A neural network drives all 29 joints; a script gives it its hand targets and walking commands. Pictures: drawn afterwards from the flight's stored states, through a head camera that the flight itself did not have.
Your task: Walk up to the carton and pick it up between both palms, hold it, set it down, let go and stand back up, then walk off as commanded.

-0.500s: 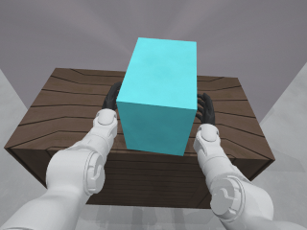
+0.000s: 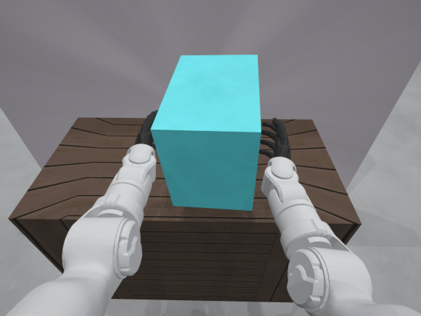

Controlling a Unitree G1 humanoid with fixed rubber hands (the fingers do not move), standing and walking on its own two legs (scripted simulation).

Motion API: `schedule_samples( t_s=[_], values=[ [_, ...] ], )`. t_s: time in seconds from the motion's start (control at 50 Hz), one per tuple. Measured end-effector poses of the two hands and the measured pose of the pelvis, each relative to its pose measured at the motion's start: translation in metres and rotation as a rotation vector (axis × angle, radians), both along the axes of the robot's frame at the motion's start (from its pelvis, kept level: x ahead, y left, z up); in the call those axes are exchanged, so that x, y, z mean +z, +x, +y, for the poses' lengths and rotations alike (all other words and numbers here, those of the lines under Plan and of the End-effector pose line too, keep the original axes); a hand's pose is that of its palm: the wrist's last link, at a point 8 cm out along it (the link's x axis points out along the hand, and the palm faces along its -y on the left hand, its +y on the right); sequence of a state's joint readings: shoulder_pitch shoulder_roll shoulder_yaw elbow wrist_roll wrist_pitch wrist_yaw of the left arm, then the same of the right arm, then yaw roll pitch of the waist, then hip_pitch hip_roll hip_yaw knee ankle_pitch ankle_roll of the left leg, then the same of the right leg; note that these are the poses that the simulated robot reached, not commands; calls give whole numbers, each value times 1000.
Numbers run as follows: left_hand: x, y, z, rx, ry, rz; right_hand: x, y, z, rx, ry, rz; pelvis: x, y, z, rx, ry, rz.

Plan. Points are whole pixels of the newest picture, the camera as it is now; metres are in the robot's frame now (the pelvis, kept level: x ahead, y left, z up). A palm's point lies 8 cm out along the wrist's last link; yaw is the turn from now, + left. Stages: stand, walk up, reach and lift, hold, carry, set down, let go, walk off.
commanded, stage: reach and lift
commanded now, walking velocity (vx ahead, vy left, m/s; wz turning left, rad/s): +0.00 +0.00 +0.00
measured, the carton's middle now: (215, 130) +0.51 +0.00 +0.11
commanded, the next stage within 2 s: hold in 1.80 s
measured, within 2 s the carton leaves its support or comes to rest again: neither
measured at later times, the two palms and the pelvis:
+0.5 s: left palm (145, 141) +0.39 +0.13 +0.18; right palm (294, 151) +0.37 -0.14 +0.17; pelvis -0.02 -0.02 +0.00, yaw +0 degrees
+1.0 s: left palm (140, 138) +0.39 +0.14 +0.18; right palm (290, 144) +0.37 -0.13 +0.18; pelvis -0.01 -0.01 +0.01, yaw +0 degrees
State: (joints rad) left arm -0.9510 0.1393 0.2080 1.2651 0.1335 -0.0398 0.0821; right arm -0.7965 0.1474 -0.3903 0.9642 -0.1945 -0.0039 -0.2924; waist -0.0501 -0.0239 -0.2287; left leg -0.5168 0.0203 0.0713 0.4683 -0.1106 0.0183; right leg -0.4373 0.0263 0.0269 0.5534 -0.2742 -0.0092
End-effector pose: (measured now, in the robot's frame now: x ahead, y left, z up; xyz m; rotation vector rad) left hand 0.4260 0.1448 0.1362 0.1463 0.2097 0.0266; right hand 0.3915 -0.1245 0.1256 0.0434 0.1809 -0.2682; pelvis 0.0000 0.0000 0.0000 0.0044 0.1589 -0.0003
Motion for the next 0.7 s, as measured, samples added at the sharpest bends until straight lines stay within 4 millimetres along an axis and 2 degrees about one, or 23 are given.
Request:
schedule_samples(
  t_s=[0.3, 0.7],
  values=[
    [36, -24, -13, 36, -46, 46, 32, -21, -15, 27, 42, -8, 4, -13, -18, -3, 22, -126],
    [44, -36, -6, 74, -88, 72, 49, -25, -7, 39, 52, -18, 4, -18, -17, -4, 20, -161]
  ],
)
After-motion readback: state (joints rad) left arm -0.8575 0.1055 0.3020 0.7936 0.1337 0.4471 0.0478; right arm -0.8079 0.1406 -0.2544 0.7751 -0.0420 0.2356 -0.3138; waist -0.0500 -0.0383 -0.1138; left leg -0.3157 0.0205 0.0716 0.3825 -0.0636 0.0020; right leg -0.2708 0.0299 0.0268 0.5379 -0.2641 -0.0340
